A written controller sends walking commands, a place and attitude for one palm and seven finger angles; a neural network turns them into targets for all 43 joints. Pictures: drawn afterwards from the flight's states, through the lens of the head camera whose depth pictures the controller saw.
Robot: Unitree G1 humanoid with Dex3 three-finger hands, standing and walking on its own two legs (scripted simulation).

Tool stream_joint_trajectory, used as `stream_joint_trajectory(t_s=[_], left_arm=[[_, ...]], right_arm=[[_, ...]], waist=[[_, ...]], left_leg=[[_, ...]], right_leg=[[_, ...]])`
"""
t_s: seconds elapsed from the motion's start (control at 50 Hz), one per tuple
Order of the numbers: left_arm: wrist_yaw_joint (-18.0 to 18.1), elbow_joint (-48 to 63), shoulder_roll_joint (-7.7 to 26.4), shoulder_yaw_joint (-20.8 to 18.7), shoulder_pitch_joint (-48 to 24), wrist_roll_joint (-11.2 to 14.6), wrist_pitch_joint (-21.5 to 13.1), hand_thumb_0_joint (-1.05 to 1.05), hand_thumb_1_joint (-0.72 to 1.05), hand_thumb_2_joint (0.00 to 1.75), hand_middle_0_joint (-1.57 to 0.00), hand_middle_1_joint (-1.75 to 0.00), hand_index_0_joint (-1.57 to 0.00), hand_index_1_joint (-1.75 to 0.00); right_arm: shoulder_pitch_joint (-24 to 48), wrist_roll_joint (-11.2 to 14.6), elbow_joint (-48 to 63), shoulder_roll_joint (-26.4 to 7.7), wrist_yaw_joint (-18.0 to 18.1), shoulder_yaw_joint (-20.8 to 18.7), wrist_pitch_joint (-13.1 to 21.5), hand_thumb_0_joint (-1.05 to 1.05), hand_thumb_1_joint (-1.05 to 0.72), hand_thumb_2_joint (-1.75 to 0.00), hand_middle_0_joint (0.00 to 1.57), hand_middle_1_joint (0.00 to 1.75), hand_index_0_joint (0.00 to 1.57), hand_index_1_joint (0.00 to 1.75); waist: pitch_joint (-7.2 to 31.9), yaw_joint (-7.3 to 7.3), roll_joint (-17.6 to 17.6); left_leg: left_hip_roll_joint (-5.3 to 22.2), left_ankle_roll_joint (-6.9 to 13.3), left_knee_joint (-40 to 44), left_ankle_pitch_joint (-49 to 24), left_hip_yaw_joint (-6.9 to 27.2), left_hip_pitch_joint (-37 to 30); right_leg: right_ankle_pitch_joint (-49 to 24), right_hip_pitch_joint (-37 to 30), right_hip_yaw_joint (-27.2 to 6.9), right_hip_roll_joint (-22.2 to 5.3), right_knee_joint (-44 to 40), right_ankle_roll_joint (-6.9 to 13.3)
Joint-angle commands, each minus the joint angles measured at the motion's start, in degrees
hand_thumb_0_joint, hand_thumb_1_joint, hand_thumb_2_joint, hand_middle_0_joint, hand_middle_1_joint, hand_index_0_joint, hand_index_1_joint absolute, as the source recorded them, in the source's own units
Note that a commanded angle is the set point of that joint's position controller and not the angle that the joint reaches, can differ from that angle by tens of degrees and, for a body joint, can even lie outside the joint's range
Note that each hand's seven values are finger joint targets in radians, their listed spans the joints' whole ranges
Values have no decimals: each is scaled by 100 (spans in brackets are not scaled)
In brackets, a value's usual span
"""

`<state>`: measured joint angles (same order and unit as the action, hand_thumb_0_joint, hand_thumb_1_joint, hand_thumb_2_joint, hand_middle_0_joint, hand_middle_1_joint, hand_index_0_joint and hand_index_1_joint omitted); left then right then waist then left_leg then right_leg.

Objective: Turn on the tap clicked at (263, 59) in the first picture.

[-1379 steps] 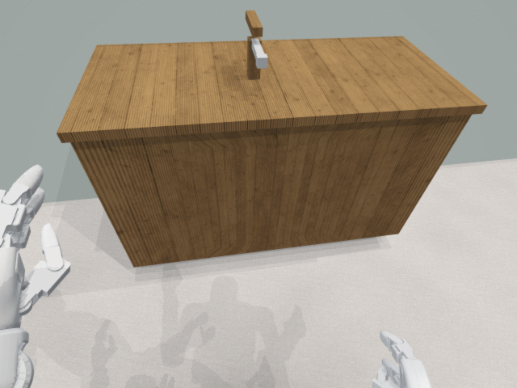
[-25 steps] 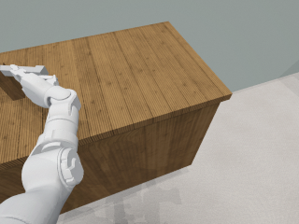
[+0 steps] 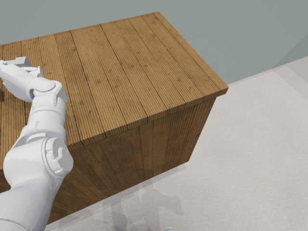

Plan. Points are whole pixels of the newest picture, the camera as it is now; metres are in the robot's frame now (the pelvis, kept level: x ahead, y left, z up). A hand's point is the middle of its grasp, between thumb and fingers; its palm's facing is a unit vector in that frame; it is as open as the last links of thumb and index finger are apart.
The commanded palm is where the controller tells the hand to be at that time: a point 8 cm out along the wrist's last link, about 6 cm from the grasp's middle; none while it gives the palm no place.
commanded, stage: lift the hand up off the lever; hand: left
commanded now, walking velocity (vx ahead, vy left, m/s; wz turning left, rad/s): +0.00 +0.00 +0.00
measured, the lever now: (23, 64) +0.54 +0.29 +0.14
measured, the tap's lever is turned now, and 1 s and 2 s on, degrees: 78 79 79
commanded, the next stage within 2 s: none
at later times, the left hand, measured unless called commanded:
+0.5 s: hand (31, 70) +0.50 +0.25 +0.15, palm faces +0.82 -0.57 -0.07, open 7.8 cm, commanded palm +0.44 +0.27 +0.16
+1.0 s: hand (29, 65) +0.49 +0.24 +0.18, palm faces +0.81 -0.57 -0.11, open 7.8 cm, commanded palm +0.43 +0.26 +0.18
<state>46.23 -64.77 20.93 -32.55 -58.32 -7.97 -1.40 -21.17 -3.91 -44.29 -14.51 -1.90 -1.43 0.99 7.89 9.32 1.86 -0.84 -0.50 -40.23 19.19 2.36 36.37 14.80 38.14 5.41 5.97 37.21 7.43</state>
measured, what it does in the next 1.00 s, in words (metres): stands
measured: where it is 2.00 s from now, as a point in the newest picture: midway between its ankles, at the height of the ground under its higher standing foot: outside the picture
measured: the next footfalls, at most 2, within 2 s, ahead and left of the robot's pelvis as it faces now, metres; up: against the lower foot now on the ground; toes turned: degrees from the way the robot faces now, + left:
none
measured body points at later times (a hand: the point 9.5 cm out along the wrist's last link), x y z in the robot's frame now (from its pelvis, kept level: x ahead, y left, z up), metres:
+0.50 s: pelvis +0.02 +0.02 +0.01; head +0.06 +0.01 +0.46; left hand +0.45 +0.28 +0.16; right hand +0.05 -0.23 -0.12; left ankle +0.00 +0.13 -0.71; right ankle +0.03 -0.03 -0.71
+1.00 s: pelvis +0.01 +0.02 +0.01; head +0.04 +0.01 +0.46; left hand +0.44 +0.27 +0.19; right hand +0.08 -0.22 -0.12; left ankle +0.00 +0.13 -0.71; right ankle +0.03 -0.03 -0.71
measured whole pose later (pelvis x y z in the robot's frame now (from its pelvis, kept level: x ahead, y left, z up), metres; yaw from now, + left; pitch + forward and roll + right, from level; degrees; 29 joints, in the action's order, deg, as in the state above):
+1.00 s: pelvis +0.01 +0.02 +0.01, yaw +0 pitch +9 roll +1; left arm 48.2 -50.9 10.0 -26.5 -53.9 -5.9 9.4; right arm -16.0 -3.9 -45.5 -12.5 -1.3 -1.8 1.1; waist 7.2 4.1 2.1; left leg -2.6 0.9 -34.9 18.2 1.9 26.0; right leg 14.9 28.2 4.4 4.3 33.4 5.8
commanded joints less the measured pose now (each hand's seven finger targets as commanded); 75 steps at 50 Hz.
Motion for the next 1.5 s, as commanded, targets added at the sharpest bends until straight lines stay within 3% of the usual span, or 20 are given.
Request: stream_joint_trajectory(t_s=[0.0,0.1,0.12,0.22,0.3,0.34,0.5,0.56,0.64,0.68,0.7,0.74,0.94,1.02,1.18,1.26,1.3,1.36,1.4,1.48], left_arm=[[10,1272,1442,312,-2751,-172,-361,0,90,90,-15,-15,-15,-15],[3,1521,1578,150,-2522,-140,-370,0,90,90,-15,-15,-15,-15],[-15,1581,1358,357,-2632,-160,-349,0,90,90,-15,-15,-15,-15],[-34,1615,1137,468,-2670,-59,-315,0,90,90,-15,-15,-15,-15],[-28,1828,900,510,-2371,-8,-277,0,90,90,-15,-15,-15,-15],[-41,2042,518,721,-2280,66,-216,0,90,90,-15,-15,-15,-15],[72,2627,612,559,-2268,43,84,0,90,90,-15,-15,-15,-15],[67,2813,87,976,-2306,15,208,0,90,90,-15,-15,-15,-15],[72,2694,-90,1029,-2224,103,423,0,90,90,-15,-15,-15,-15],[97,2703,8,923,-2214,130,509,0,90,90,-15,-15,-15,-15],[111,2727,102,815,-2155,125,527,0,90,90,-15,-15,-15,-15],[136,2719,-61,982,-2352,89,595,0,90,90,-15,-15,-15,-15],[194,2593,53,943,-2549,11,761,0,90,90,-15,-15,-15,-15],[214,2575,527,609,-2542,-5,761,0,90,90,-15,-15,-15,-15],[75,2565,471,771,-2399,50,797,0,90,90,-15,-15,-15,-15],[20,2661,401,935,-2693,78,782,0,90,90,-15,-15,-15,-15],[36,2576,770,556,-2352,142,792,0,90,90,-15,-15,-15,-15],[-10,2594,657,751,-2522,112,841,0,90,90,-15,-15,-15,-15],[-6,2716,875,590,-2475,98,829,0,90,90,-15,-15,-15,-15],[-65,2804,553,850,-2406,148,865,0,90,90,-15,-15,-15,-15]], right_arm=[[-471,-5,403,-835,16,-254,149,0,-90,-90,20,30,20,30],[-422,4,431,-834,14,-260,146,0,-90,-90,20,30,20,30],[-374,13,432,-797,10,-244,156,0,-90,-90,20,30,20,30],[-354,5,395,-795,12,-255,209,0,-90,-90,20,30,20,30],[-352,-12,383,-776,-22,-284,197,0,-90,-90,20,30,20,30],[-250,-8,418,-741,-48,-288,204,0,-90,-90,20,30,20,30],[26,-10,423,-722,16,-310,133,0,-90,-90,20,30,20,30],[142,-16,424,-653,3,-313,156,0,-90,-90,20,30,20,30],[223,-4,405,-644,22,-303,147,0,-90,-90,20,30,20,30],[241,6,408,-646,42,-304,139,0,-90,-90,20,30,20,30],[281,-2,409,-649,62,-303,126,0,-90,-90,20,30,20,30],[313,-3,391,-615,60,-276,126,0,-90,-90,20,30,20,30],[394,8,365,-604,121,-269,160,0,-90,-90,20,30,20,30],[343,15,367,-625,165,-263,173,0,-90,-90,20,30,20,30],[354,84,389,-643,200,-247,240,0,-90,-90,20,30,20,30],[386,105,339,-640,219,-242,290,0,-90,-90,20,30,20,30],[388,112,341,-681,241,-260,291,0,-90,-90,20,30,20,30],[425,125,333,-662,252,-233,284,0,-90,-90,20,30,20,30],[440,138,341,-676,265,-243,278,0,-90,-90,20,30,20,30],[484,162,370,-655,268,-231,320,0,-90,-90,20,30,20,30]], waist=[[2138,-68,84],[2191,-188,102],[2062,-131,245],[1959,-111,97],[2118,-243,186],[2060,-254,242],[1868,-390,19],[1878,-355,190],[1749,-389,4],[1776,-415,-191],[1806,-494,-33],[1728,-426,-63],[1690,-421,-123],[1901,-496,-209],[1696,-458,-265],[1632,-397,-66],[1718,-524,-248],[1610,-449,-205],[1743,-546,-140],[1647,-483,-271]], left_leg=[[-35,342,296,-583,-136,-27],[-37,334,363,-732,-165,-99],[-35,343,383,-743,-181,-216],[-32,352,484,-810,-163,-465],[-19,313,519,-1379,-108,-899],[-5,281,530,-1642,-122,-1106],[20,218,672,-1838,-67,-1201],[37,133,652,-2096,-65,-1479],[26,79,708,-2056,-40,-1486],[14,93,733,-1958,-59,-1398],[15,64,763,-2028,-37,-1435],[19,54,762,-2009,-60,-1433],[-2,124,825,-1609,-97,-1271],[-23,183,851,-1458,-116,-1127],[-33,248,962,-1172,-168,-1015],[-55,264,1011,-1006,-170,-1114],[-71,276,1026,-955,-154,-1005],[-70,274,1061,-903,-193,-963],[-71,275,1101,-979,-163,-1012],[-67,276,1130,-972,-200,-1110]], right_leg=[[-1389,-2414,-911,-713,-606,-867],[-1603,-2674,-902,-716,-597,-859],[-1501,-2494,-876,-679,-618,-832],[-1340,-2379,-769,-612,-683,-797],[-1691,-2434,-597,-539,-578,-703],[-1816,-2369,-553,-502,-565,-683],[-1857,-2558,-503,-522,-595,-627],[-1828,-2348,-444,-480,-555,-591],[-1709,-2317,-415,-481,-602,-588],[-1739,-2468,-440,-503,-645,-609],[-1726,-2482,-427,-503,-626,-581],[-1716,-2402,-425,-514,-641,-597],[-1494,-2469,-510,-566,-764,-633],[-1597,-2748,-595,-625,-803,-687],[-1638,-2935,-707,-703,-997,-766],[-1368,-2845,-752,-720,-1125,-765],[-1429,-3056,-798,-757,-1154,-802],[-1475,-3081,-888,-816,-1223,-837],[-1565,-3209,-858,-810,-1193,-813],[-1556,-3166,-877,-808,-1260,-837]])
